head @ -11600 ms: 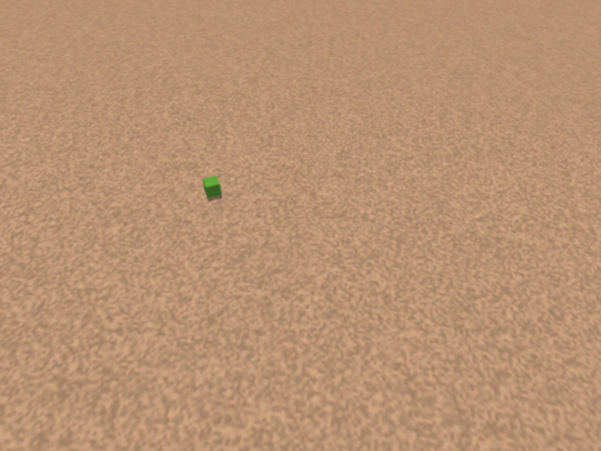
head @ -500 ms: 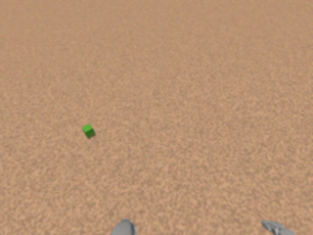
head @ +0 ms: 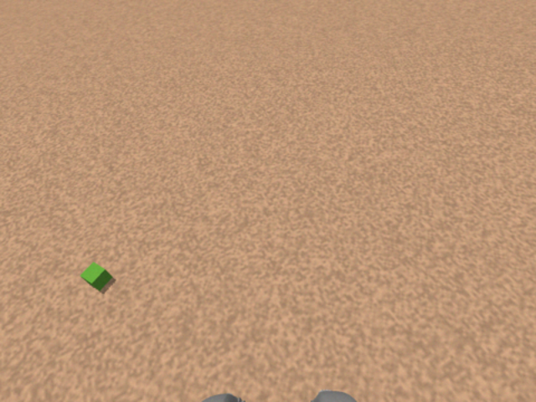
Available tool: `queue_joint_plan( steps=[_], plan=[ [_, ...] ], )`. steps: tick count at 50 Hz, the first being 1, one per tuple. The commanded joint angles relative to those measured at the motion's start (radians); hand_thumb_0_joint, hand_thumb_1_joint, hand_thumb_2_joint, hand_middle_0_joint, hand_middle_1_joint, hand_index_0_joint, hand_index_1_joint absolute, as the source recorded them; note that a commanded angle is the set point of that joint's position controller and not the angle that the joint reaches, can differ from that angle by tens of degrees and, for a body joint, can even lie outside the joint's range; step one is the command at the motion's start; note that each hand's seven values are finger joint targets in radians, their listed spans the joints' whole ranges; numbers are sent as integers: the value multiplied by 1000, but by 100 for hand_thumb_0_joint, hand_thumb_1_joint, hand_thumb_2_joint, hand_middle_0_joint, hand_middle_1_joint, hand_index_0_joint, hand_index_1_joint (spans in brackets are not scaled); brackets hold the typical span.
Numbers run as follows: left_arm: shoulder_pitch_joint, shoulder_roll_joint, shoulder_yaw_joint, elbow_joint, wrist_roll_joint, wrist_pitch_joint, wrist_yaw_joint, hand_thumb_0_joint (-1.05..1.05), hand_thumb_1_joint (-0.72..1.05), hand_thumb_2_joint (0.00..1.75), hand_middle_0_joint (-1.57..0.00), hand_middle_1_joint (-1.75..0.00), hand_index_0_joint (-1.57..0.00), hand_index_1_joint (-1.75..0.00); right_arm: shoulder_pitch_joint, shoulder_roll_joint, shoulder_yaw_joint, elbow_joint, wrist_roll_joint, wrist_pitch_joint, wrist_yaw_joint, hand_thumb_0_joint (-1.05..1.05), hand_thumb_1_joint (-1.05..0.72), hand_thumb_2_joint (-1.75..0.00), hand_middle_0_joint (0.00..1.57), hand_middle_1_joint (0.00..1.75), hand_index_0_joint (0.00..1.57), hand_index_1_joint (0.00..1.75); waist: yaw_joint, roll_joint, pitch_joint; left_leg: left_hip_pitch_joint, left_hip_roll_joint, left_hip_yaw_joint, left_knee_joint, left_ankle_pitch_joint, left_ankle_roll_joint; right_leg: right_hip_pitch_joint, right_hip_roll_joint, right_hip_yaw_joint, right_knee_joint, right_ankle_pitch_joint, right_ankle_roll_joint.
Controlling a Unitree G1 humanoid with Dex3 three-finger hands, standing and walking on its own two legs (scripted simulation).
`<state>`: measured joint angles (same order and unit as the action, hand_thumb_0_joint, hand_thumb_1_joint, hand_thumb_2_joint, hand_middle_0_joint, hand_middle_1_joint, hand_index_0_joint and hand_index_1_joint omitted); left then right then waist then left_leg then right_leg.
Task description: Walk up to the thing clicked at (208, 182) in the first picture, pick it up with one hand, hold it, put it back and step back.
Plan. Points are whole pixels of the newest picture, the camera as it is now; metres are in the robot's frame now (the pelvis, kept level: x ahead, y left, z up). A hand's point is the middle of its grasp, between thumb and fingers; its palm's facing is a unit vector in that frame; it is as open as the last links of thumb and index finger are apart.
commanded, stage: walk up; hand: left
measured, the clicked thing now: (96, 276) +0.74 +0.69 -0.71
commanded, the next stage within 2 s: none
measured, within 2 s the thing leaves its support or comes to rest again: neither
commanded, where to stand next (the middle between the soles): +0.31 +0.72 m, yaw -35 degrees
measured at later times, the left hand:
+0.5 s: hand out of the picture +0.24 +0.54 -0.12, palm faces -0.26 -0.79 -0.56, open 7.4 cm
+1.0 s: hand out of the picture +0.35 +0.78 -0.13, palm faces -0.28 -0.70 -0.66, open 7.4 cm
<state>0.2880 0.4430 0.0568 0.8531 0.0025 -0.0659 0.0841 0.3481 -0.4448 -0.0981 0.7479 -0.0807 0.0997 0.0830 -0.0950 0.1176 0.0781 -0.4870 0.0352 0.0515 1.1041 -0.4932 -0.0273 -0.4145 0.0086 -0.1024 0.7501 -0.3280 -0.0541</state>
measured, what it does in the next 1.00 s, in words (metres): steps to the left, turning right: left foot, then right foot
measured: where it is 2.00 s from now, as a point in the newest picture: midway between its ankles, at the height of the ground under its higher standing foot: outside the picture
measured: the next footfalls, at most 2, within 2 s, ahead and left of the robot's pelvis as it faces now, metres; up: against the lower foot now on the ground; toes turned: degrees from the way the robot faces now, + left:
left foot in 0.26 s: +0.17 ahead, +0.32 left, +0.00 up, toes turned -4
right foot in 0.62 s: +0.21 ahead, +0.18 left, +0.00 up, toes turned -21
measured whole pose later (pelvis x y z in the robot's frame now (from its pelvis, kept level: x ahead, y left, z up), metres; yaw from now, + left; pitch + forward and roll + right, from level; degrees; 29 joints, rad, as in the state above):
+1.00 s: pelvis +0.16 +0.48 -0.04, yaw -20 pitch -1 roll +0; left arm 0.30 0.51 0.09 0.81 0.05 -0.05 0.11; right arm 0.21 -0.51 -0.14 0.66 -0.07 0.09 0.09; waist 0.01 0.07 0.12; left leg -0.48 0.09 -0.01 1.05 -0.57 -0.05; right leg -0.64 -0.15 0.18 1.00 -0.42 -0.03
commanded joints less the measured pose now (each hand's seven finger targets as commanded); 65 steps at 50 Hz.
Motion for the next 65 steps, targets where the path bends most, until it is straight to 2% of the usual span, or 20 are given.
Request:
queue_joint_plan(
  steps=[1,10,13,15,24,29,31,33,38,45,47,48,49,50,51,59,60,61,62,65],
  plan=[
    [67,332,98,-62,-13,-19,45,0,90,90,-20,-30,-20,-30,-83,-242,-71,-132,10,-39,-17,0,-90,-90,20,30,20,30,54,-90,-37,-305,108,-198,138,72,-13,183,-342,528,-363,-93,-185],
    [72,407,126,-78,33,-30,40,0,90,90,-20,-30,-20,-30,-154,-229,-81,-150,18,-30,22,0,-90,-90,20,30,20,30,59,-293,-37,-59,79,-70,-109,52,24,-82,-228,369,-211,-36,-164],
    [-32,353,103,-97,34,-20,49,0,90,90,-20,-30,-20,-30,81,-233,-108,-89,7,-48,12,0,-90,-90,20,30,20,30,-102,-185,-139,306,15,-25,-350,88,38,-238,-171,247,113,136,-77],
    [-16,195,48,-110,14,-16,71,0,90,90,-20,-30,-20,-30,66,-403,-138,-92,17,-69,-15,0,-90,-90,20,30,20,30,-94,377,-79,381,333,-648,-783,59,138,-599,80,121,595,-324,-11],
    [112,230,57,8,-16,-4,38,0,90,90,-20,-30,-20,-30,-103,-194,-65,-161,-1,-68,-39,0,-90,-90,20,30,20,30,18,113,-68,295,223,-158,-582,639,206,-219,-55,34,280,-106,15],
    [350,242,98,22,-11,-1,54,0,90,90,-20,-30,-20,-30,-227,-167,-60,-249,10,-41,-28,0,-90,-90,20,30,20,30,191,-55,-155,23,135,-3,-273,692,78,325,-49,38,-160,187,-39],
    [337,351,136,-53,19,0,73,0,90,90,-20,-30,-20,-30,-91,-112,-44,-248,17,-38,-31,0,-90,-90,20,30,20,30,178,-302,-213,-343,8,-58,194,-119,-52,535,-439,643,-289,94,-228],
    [128,334,119,-132,-3,-8,84,0,90,90,-20,-30,-20,-30,-100,-230,-84,-219,10,-5,-52,0,-90,-90,20,30,20,30,113,-77,-108,-301,75,-229,426,-80,-42,182,-558,779,-392,-55,-347],
    [31,330,123,-135,36,-22,56,0,90,90,-20,-30,-20,-30,-51,-216,-85,-154,11,-4,-1,0,-90,-90,20,30,20,30,50,-183,-46,-134,86,-165,259,86,26,-55,-269,363,-278,-185,-156],
    [69,406,147,-114,50,-23,42,0,90,90,-20,-30,-20,-30,-101,-206,-89,-159,16,-7,7,0,-90,-90,20,30,20,30,101,-290,-68,-34,67,-35,-80,-58,46,-111,-250,398,-190,-176,-163],
    [-16,373,127,-124,43,-15,46,0,90,90,-20,-30,-20,-30,61,-219,-105,-114,11,-20,1,0,-90,-90,20,30,20,30,-8,-211,-141,182,31,-15,-296,19,57,-197,-205,296,0,-61,-93],
    [-5,292,103,-116,39,-6,48,0,90,90,-20,-30,-20,-30,124,-247,-116,-93,-3,-31,-5,0,-90,-90,20,30,20,30,-49,-25,-127,254,48,-108,-496,-85,75,-309,-78,163,257,-79,-41],
    [-50,208,77,-139,20,-6,63,0,90,90,-20,-30,-20,-30,65,-377,-132,-125,1,-39,-17,0,-90,-90,20,30,20,30,-59,305,-55,211,282,-529,-677,50,174,-529,124,55,496,-334,19],
    [-107,240,70,-135,27,-17,82,0,90,90,-20,-30,-20,-30,-68,-416,-130,-137,18,-46,-30,0,-90,-90,20,30,20,30,-23,311,3,85,349,-718,-767,70,282,-476,47,155,589,-342,-4],
    [-102,276,76,-102,12,-20,73,0,90,90,-20,-30,-20,-30,-106,-325,-116,-164,10,-50,-34,0,-90,-90,20,30,20,30,-15,96,39,47,318,-571,-684,150,290,-448,17,155,596,-264,9],
    [296,210,83,15,-23,-30,56,0,90,90,-20,-30,-20,-30,-231,-196,-54,-217,7,-24,-41,0,-90,-90,20,30,20,30,172,77,-115,73,129,-133,-210,737,186,164,-22,51,-163,93,-11],
    [345,279,108,10,-4,-35,68,0,90,90,-20,-30,-20,-30,-178,-145,-38,-223,20,-24,-40,0,-90,-90,20,30,20,30,198,-61,-160,-64,68,-114,-34,578,117,360,-95,234,-235,197,-16],
    [312,350,127,-37,17,-34,75,0,90,90,-20,-30,-20,-30,-74,-90,-23,-220,24,-19,-41,0,-90,-90,20,30,20,30,142,-240,-214,-309,13,-118,120,-97,41,543,-378,660,-206,376,-104],
    [235,361,123,-76,13,-21,79,0,90,90,-20,-30,-20,-30,-71,-175,-49,-212,19,0,-59,0,-90,-90,20,30,20,30,127,-66,-231,-313,41,-203,249,-148,41,439,-488,753,-244,350,-223],
    [94,324,108,-112,9,-26,78,0,90,90,-20,-30,-20,-30,-126,-218,-83,-201,13,6,-56,0,-90,-90,20,30,20,30,82,-53,-72,-267,85,-249,363,-16,21,117,-392,598,-249,109,-229]
  ],
)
